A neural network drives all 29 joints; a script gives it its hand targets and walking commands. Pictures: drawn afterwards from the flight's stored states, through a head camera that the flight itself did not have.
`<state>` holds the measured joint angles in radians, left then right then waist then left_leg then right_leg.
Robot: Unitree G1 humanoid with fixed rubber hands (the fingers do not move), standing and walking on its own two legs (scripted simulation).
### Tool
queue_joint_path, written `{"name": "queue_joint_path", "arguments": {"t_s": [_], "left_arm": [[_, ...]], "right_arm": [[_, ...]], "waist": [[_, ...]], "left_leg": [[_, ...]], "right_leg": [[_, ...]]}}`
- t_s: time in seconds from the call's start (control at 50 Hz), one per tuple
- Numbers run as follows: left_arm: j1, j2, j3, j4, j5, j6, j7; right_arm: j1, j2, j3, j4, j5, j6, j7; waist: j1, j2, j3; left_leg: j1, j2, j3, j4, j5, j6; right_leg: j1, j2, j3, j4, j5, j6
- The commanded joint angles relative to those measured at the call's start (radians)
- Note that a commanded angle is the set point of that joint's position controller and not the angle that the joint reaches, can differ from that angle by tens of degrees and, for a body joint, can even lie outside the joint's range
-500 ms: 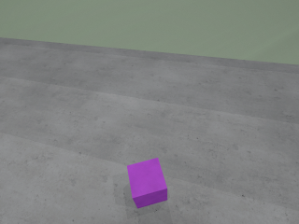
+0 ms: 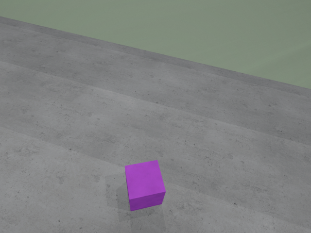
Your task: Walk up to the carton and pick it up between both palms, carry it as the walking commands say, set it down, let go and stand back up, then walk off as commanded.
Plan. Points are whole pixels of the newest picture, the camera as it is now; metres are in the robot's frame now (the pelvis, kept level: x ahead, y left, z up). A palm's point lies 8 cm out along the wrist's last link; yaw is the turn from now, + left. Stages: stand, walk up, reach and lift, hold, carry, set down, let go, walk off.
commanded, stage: walk up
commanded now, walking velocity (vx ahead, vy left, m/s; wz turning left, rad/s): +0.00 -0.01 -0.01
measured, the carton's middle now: (143, 185) +0.50 +0.04 -0.66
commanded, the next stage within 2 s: none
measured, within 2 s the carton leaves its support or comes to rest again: neither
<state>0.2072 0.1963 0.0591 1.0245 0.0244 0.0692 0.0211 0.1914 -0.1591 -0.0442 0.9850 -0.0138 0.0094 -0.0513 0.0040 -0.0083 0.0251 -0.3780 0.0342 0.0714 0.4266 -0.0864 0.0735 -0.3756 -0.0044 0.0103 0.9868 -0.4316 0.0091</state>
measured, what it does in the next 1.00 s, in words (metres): walks ahead: right foot, then left foot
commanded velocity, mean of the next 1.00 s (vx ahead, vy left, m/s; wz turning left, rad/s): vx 0.15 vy -0.13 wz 0.20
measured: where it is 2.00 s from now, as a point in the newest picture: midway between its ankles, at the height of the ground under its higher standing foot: outside the picture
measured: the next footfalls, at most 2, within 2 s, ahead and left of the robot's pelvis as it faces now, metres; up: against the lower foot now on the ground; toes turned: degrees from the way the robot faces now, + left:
right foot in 0.16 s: -0.07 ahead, -0.12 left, +0.00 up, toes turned -4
left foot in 0.52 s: -0.03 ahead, +0.08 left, +0.00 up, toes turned +13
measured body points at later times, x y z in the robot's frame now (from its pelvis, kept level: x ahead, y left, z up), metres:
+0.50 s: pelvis -0.02 -0.01 -0.02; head -0.01 +0.03 +0.43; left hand -0.07 +0.20 -0.19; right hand -0.04 -0.26 -0.15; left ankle -0.08 +0.07 -0.74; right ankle -0.11 -0.12 -0.74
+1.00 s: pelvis +0.12 -0.03 -0.01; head +0.15 -0.01 +0.44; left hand +0.17 +0.23 -0.17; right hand +0.04 -0.25 -0.15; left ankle -0.07 +0.07 -0.74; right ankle +0.24 -0.13 -0.72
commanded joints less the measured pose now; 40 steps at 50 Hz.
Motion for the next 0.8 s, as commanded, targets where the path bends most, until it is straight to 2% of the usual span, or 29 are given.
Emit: {"name": "queue_joint_path", "arguments": {"t_s": [0.0,0.02,0.06,0.08,0.1,0.12,0.14,0.16,0.2,0.22,0.26,0.28,0.3,0.32,0.36,0.38,0.4,0.42,0.44,0.46,0.48,0.5,0.52,0.54,0.6,0.64,0.68,0.76,0.78], "left_arm": [[0.101,0.046,0.019,-0.017,-0.026,0.000,0.026],[0.206,0.036,0.016,0.014,-0.026,0.000,0.025],[0.319,0.012,0.006,0.055,-0.029,-0.011,0.020],[0.351,0.021,-0.007,0.096,-0.023,-0.020,0.026],[0.355,0.051,-0.006,0.091,-0.016,-0.032,0.026],[0.250,0.097,-0.002,0.069,-0.017,-0.043,0.025],[0.154,0.090,0.006,0.027,-0.018,-0.052,0.020],[0.116,0.030,-0.024,0.005,-0.017,-0.065,0.025],[0.018,0.100,-0.009,-0.001,-0.002,-0.085,0.025],[0.027,0.054,-0.030,-0.005,0.006,-0.097,0.020],[0.160,0.018,-0.041,0.057,-0.005,-0.108,0.023],[0.222,0.066,-0.027,0.073,-0.011,-0.108,0.038],[0.205,0.175,0.016,0.031,0.008,-0.093,0.012],[0.245,0.166,0.017,0.026,0.000,-0.090,0.014],[0.310,0.114,-0.007,0.045,0.014,-0.100,0.016],[0.311,0.102,-0.007,0.061,0.007,-0.104,0.018],[0.343,0.100,-0.012,0.066,0.010,-0.105,0.019],[0.301,0.083,-0.015,0.068,0.004,-0.102,0.019],[0.261,0.093,-0.022,0.058,0.003,-0.102,0.029],[0.190,0.075,-0.022,0.065,0.002,-0.110,0.025],[0.212,0.042,-0.031,0.014,-0.011,-0.115,0.018],[0.159,0.090,-0.012,0.022,0.018,-0.112,0.012],[0.051,0.089,-0.009,-0.031,0.024,-0.105,0.001],[0.067,0.063,-0.015,-0.030,0.019,-0.104,-0.004],[0.092,0.066,-0.010,0.004,0.020,-0.080,-0.020],[0.135,0.048,-0.016,0.043,0.022,-0.065,-0.043],[0.088,0.034,-0.019,0.018,0.019,-0.051,-0.042],[-0.009,0.025,-0.016,-0.048,0.004,-0.041,-0.042],[-0.074,0.035,-0.012,-0.086,-0.002,-0.039,-0.045]], "right_arm": [[0.142,-0.145,-0.030,0.005,0.000,-0.013,-0.008],[0.133,-0.171,-0.040,0.011,0.002,0.001,-0.008],[0.126,-0.204,-0.055,0.004,0.007,0.022,0.001],[0.109,-0.193,-0.055,-0.009,0.006,0.019,0.006],[0.110,-0.140,-0.050,-0.025,0.018,0.023,0.006],[0.163,-0.065,-0.023,0.006,0.016,0.013,0.015],[0.197,-0.022,-0.017,0.039,0.006,0.015,0.029],[0.241,-0.034,-0.014,0.060,-0.001,0.021,0.035],[0.103,-0.065,-0.035,0.017,-0.014,0.026,0.047],[0.120,-0.050,-0.020,0.027,-0.016,0.023,0.046],[0.142,0.007,0.005,0.053,0.015,0.003,0.034],[0.111,-0.064,-0.018,0.035,0.010,0.005,0.029],[0.138,-0.173,-0.069,0.035,0.007,0.011,0.024],[0.037,-0.190,-0.079,-0.005,0.014,0.017,0.031],[-0.031,-0.118,-0.043,-0.052,0.019,0.006,0.036],[-0.053,-0.065,-0.037,-0.050,-0.007,-0.009,0.048],[-0.047,-0.065,-0.039,-0.055,-0.004,-0.013,0.050],[-0.004,-0.023,-0.036,-0.028,-0.010,-0.027,0.052],[0.149,-0.033,-0.039,-0.005,-0.010,-0.031,0.048],[0.373,-0.060,-0.050,0.076,-0.018,-0.044,0.036],[0.548,-0.193,-0.074,0.131,-0.028,-0.047,0.014],[0.550,-0.185,-0.064,0.136,-0.008,-0.048,0.014],[0.514,-0.156,-0.045,0.132,-0.007,-0.058,0.006],[0.469,-0.107,-0.032,0.139,-0.005,-0.070,0.008],[0.371,-0.127,-0.028,0.114,0.013,-0.080,-0.002],[0.341,-0.156,-0.028,0.082,0.021,-0.078,0.002],[0.400,-0.149,-0.022,0.095,0.013,-0.076,0.010],[0.399,-0.126,-0.015,0.113,0.002,-0.079,0.020],[0.386,-0.148,-0.014,0.103,0.004,-0.083,0.016]], "waist": [[-0.011,0.168,-0.084],[0.018,0.233,-0.082],[0.039,0.234,-0.019],[0.032,0.166,0.016],[0.030,-0.060,-0.037],[0.004,-0.203,0.086],[-0.035,-0.192,0.073],[-0.072,-0.127,0.095],[-0.039,-0.196,0.110],[-0.051,-0.158,0.092],[-0.040,-0.146,0.109],[0.005,-0.178,0.096],[0.016,-0.294,0.066],[0.074,-0.310,0.092],[0.073,-0.233,0.111],[0.075,-0.111,0.157],[0.075,-0.078,0.200],[0.047,-0.002,0.193],[-0.034,0.065,0.093],[-0.155,0.158,0.057],[-0.170,0.494,0.058],[-0.144,0.312,0.015],[-0.122,0.240,0.019],[-0.085,0.277,0.049],[-0.057,0.153,-0.030],[-0.054,0.083,-0.059],[-0.066,0.161,-0.022],[-0.038,0.202,0.104],[-0.041,0.236,0.182]], "left_leg": [[0.232,0.191,-0.295,-0.265,-0.393,0.013],[0.182,0.204,-0.300,-0.283,-0.432,0.009],[0.105,0.156,-0.217,-0.299,-0.458,-0.066],[0.079,0.086,-0.144,-0.249,-0.362,-0.119],[0.089,0.025,-0.094,-0.077,-0.269,-0.139],[-0.023,-0.046,-0.038,0.055,-0.262,-0.119],[0.121,-0.040,-0.014,0.206,-0.231,-0.103],[0.009,-0.042,-0.047,0.249,-0.269,-0.102],[0.086,-0.034,-0.014,0.403,-0.162,-0.093],[0.049,-0.030,-0.036,0.333,-0.177,-0.074],[0.014,-0.009,-0.033,0.208,-0.184,-0.071],[-0.065,-0.006,-0.039,0.169,-0.178,-0.082],[-0.113,-0.008,0.051,0.303,-0.327,-0.065],[-0.197,-0.018,0.033,0.364,-0.355,-0.068],[-0.195,0.021,0.015,0.377,-0.346,-0.064],[-0.216,0.024,-0.022,0.312,-0.399,-0.058],[-0.212,0.029,-0.006,0.258,-0.460,-0.058],[-0.159,0.012,-0.020,0.203,-0.457,-0.042],[0.052,-0.037,0.042,0.088,-0.430,-0.021],[0.360,0.034,-0.054,-0.038,-0.308,-0.008],[0.551,0.414,-0.589,-0.146,0.094,0.039],[0.575,0.458,-0.611,-0.140,0.361,0.115],[0.538,0.430,-0.557,-0.130,0.550,0.147],[0.443,0.385,-0.522,-0.142,0.618,0.103],[0.461,0.276,-0.242,-0.048,0.742,0.004],[0.498,0.245,-0.163,-0.049,0.740,0.001],[0.513,0.207,-0.136,-0.070,0.719,-0.022],[0.233,0.175,-0.077,-0.132,0.608,-0.026],[0.227,0.231,-0.105,-0.146,0.620,0.000]], "right_leg": [[0.037,0.044,-0.062,-0.375,-0.103,-0.010],[0.101,0.036,-0.082,-0.418,-0.119,-0.033],[0.233,0.046,-0.120,-0.650,0.047,-0.070],[0.254,0.017,-0.096,-0.723,0.126,-0.076],[0.228,-0.143,0.099,-0.829,0.016,-0.103],[0.110,-0.278,0.271,-0.867,-0.117,-0.141],[-0.041,-0.280,0.243,-0.904,-0.197,-0.138],[0.003,-0.297,0.238,-0.912,-0.177,-0.107],[-0.080,-0.214,0.129,-0.892,-0.101,-0.110],[0.044,-0.162,0.069,-0.844,0.095,-0.101],[0.180,-0.167,0.015,-0.731,0.503,-0.103],[0.293,-0.194,0.034,-0.685,0.584,-0.093],[0.324,-0.192,-0.032,-0.781,-0.126,-0.096],[0.324,-0.246,0.064,-0.815,-0.292,-0.111],[0.334,-0.301,0.090,-0.816,-0.207,-0.130],[0.275,-0.314,0.104,-0.808,-0.172,-0.134],[0.265,-0.313,0.074,-0.803,-0.170,-0.135],[0.243,-0.266,0.030,-0.748,-0.081,-0.131],[0.217,-0.211,-0.059,-0.641,-0.059,-0.116],[-0.002,-0.141,-0.173,-0.347,0.116,-0.063],[-0.335,0.009,-0.217,-0.056,-0.080,0.015],[-0.387,-0.023,-0.118,0.074,-0.071,0.025],[-0.377,-0.045,-0.092,0.133,-0.064,0.043],[-0.317,-0.072,-0.049,0.131,0.000,0.025],[-0.258,-0.082,-0.047,0.099,0.159,0.024],[-0.259,-0.053,-0.096,0.124,0.208,0.035],[-0.308,-0.032,-0.104,0.135,0.222,0.039],[-0.187,-0.030,-0.142,-0.056,0.346,0.040],[-0.200,-0.071,-0.117,-0.098,0.363,0.042]]}}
